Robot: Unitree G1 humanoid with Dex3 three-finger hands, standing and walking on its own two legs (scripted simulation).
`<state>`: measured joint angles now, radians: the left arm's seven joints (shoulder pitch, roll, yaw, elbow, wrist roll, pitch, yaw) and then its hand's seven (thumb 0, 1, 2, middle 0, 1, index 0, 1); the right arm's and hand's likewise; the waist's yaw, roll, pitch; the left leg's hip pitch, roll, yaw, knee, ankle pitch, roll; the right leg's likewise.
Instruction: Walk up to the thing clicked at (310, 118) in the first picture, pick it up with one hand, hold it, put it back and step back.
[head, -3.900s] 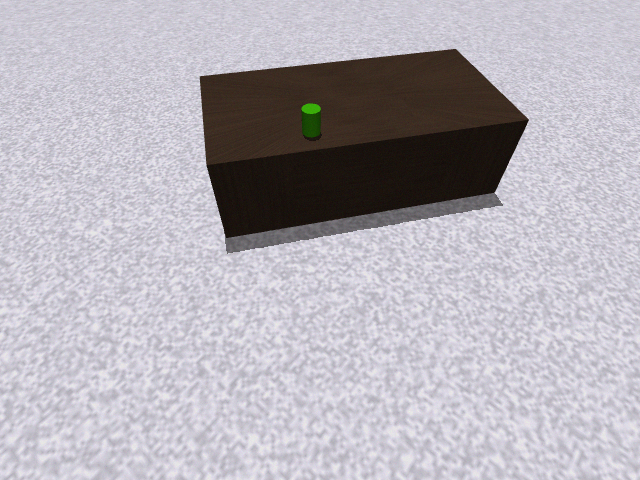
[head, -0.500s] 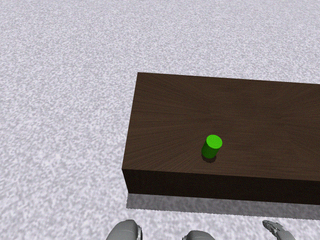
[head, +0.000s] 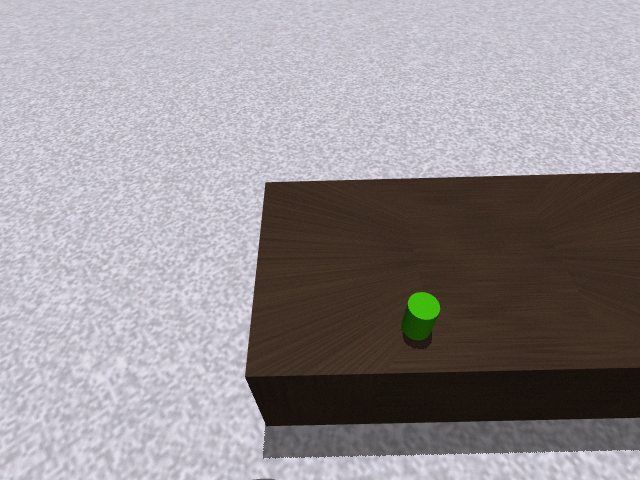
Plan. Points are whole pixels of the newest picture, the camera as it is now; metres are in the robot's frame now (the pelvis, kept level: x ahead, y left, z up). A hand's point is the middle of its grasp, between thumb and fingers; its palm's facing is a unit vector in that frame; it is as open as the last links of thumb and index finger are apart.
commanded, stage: walk up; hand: right
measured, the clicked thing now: (419, 316) +0.50 -0.21 -0.33
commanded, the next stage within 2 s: stand in 1.28 s
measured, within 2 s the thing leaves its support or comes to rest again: neither
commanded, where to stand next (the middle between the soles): +0.08 +0.01 m, yaw +1 degrees
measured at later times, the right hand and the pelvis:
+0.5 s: hand out of the picture +0.12 -0.26 -0.13, palm faces -0.01 +0.94 -0.35, open 7.4 cm; pelvis +0.03 +0.00 +0.02, yaw +0 degrees
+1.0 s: hand out of the picture +0.12 -0.25 -0.14, palm faces -0.02 +0.94 -0.33, open 7.4 cm; pelvis +0.04 +0.00 +0.02, yaw +1 degrees
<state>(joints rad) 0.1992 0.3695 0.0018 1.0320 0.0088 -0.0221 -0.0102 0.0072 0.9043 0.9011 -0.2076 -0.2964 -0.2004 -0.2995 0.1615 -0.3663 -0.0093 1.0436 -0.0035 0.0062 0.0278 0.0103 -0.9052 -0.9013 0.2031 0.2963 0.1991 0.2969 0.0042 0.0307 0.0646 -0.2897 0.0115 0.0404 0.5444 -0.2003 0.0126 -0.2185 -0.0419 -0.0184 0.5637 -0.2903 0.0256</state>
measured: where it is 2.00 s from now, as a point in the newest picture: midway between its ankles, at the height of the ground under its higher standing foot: outside the picture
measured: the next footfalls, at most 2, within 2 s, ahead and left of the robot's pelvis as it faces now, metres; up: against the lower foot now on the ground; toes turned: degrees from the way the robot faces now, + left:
none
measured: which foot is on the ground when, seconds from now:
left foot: down 0.00-1.00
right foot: down 0.00-1.00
